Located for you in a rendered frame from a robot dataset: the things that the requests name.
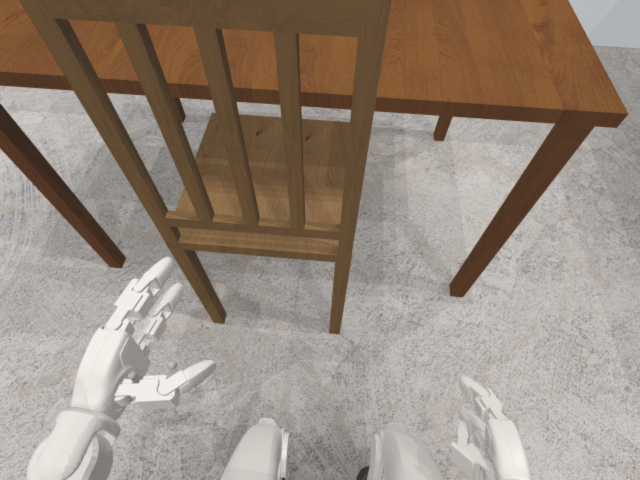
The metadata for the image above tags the table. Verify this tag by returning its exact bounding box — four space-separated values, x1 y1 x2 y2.
0 0 628 297

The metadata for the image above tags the robot right thigh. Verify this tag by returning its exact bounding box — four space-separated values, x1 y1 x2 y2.
370 429 445 480

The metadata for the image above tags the robot thigh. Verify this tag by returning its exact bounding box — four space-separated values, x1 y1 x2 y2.
220 424 289 480
370 429 445 480

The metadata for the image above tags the robot left thigh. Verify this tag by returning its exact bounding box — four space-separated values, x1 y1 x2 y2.
220 424 289 480

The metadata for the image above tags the robot right hand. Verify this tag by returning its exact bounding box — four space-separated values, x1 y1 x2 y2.
451 376 532 480

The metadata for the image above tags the chair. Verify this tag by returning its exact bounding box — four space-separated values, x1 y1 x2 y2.
19 0 391 334

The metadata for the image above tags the robot left hand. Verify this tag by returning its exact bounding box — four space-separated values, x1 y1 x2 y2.
70 257 216 421

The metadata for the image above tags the left robot forearm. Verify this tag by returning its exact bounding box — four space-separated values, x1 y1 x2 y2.
27 408 121 480

